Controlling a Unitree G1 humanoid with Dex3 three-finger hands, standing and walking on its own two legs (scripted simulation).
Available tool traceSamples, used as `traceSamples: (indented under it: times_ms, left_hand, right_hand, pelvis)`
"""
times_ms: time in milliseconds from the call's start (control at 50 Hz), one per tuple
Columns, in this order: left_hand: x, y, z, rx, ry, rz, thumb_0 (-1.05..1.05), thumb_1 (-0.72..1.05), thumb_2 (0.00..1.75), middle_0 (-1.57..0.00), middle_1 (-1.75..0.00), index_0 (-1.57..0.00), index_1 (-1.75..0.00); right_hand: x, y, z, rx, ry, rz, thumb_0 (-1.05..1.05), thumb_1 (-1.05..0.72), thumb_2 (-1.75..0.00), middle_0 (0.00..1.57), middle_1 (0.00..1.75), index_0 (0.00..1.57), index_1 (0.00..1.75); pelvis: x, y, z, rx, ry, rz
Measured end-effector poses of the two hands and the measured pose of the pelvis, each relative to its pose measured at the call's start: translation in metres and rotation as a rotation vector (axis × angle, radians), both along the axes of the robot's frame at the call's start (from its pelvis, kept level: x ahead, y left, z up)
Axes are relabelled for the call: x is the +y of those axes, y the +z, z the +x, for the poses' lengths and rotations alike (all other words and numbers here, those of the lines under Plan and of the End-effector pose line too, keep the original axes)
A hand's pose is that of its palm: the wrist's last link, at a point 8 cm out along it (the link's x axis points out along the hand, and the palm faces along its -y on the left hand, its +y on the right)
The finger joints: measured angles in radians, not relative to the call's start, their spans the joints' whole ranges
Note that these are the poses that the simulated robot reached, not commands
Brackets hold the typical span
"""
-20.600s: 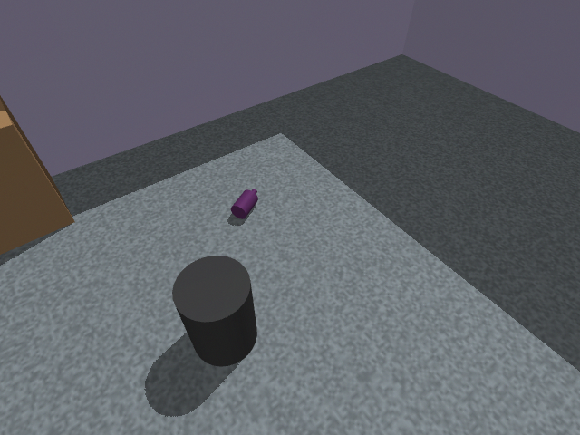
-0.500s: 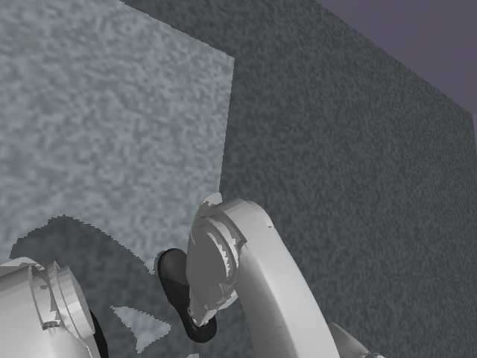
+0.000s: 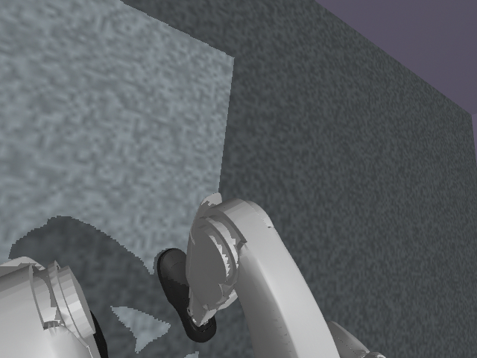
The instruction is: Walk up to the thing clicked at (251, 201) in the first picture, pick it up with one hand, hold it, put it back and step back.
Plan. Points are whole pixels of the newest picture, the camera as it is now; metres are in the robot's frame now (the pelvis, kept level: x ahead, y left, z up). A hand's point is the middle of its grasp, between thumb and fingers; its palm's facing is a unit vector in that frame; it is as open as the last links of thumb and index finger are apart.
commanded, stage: settle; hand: left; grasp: from above
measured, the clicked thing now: out of the picture +0.46 +0.31 -0.27
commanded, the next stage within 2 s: lift in 0.84 s
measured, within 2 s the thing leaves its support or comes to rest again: leaves its support in 0.28 s
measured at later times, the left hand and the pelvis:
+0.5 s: hand out of the picture +0.44 +0.35 -0.19, palm faces -0.42 -0.12 -0.90, open 10.8 cm; pelvis +0.01 +0.00 +0.01, yaw +4 degrees
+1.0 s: hand out of the picture +0.44 +0.34 -0.12, palm faces -0.45 -0.09 -0.89, open 10.8 cm; pelvis +0.00 -0.01 +0.04, yaw +7 degrees
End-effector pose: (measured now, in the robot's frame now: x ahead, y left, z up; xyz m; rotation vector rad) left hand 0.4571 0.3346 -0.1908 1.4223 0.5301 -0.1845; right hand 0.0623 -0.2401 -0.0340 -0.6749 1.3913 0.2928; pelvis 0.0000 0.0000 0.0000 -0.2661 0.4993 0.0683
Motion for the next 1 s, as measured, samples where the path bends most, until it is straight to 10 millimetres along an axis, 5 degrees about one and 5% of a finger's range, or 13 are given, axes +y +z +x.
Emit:
traceSamples:
  times_ms: [280,700,1000]
  left_hand:
    - [0.008,0.007,-0.004,-0.011,0.017,0.003,0.01,-0.09,0.38,-0.73,-0.42,-0.76,-0.38]
    - [0.006,0.096,-0.014,0.016,-0.047,0.034,0.01,-0.16,0.4,-0.81,-0.36,-0.85,-0.32]
    - [0.006,0.131,-0.012,0.014,-0.047,0.05,0.0,-0.19,0.49,-0.79,-0.39,-0.83,-0.36]
  right_hand:
    - [-0.006,0.001,0.003,0.004,-0.048,-0.008,0.0,-0.92,-0.91,0.2,0.3,0.2,0.29]
    - [-0.025,-0.009,0.033,-0.069,-0.142,0.015,0.0,-0.91,-0.91,0.2,0.3,0.2,0.29]
    - [-0.024,-0.005,0.011,-0.035,-0.231,-0.006,0.0,-0.91,-0.9,0.2,0.3,0.2,0.29]
  pelvis:
    - [0.0,0.003,0.004,0.035,0.011,0.006]
    - [-0.006,0.027,0.001,0.093,0.053,0.068]
    - [-0.007,0.041,-0.002,0.115,0.065,0.09]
